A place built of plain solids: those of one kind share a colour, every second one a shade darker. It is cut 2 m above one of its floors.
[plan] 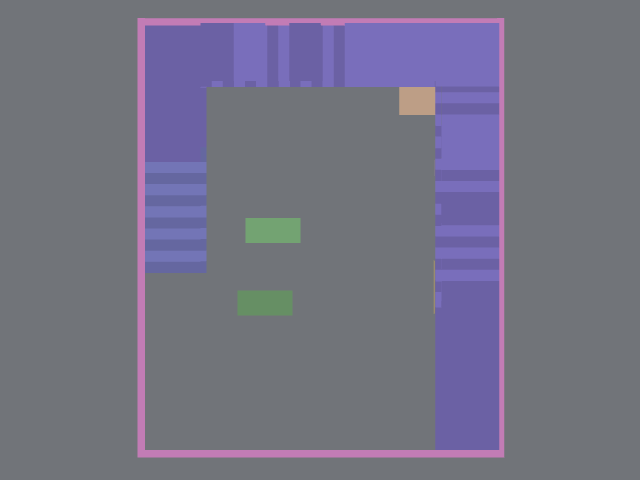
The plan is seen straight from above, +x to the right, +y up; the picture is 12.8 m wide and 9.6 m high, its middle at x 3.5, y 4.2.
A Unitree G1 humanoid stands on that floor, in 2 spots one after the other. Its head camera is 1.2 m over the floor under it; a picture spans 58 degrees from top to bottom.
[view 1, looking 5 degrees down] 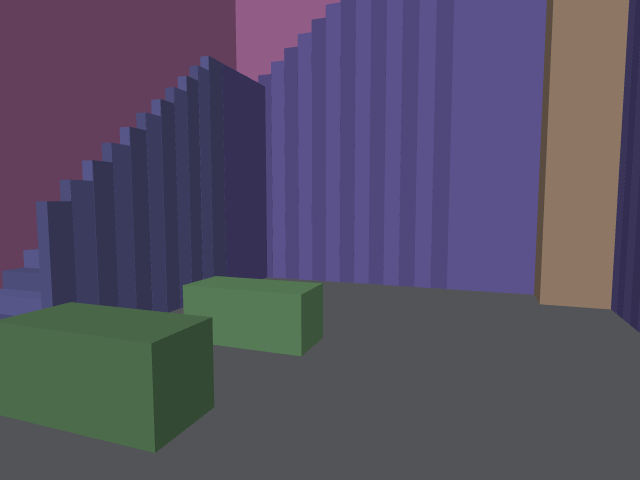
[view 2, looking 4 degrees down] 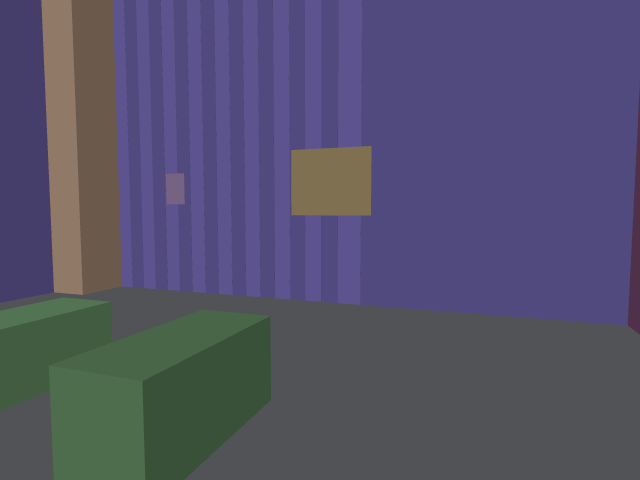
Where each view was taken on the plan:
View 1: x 4.37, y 1.10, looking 110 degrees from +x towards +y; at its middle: piece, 6.58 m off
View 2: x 0.56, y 1.49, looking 20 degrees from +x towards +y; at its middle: piece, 5.60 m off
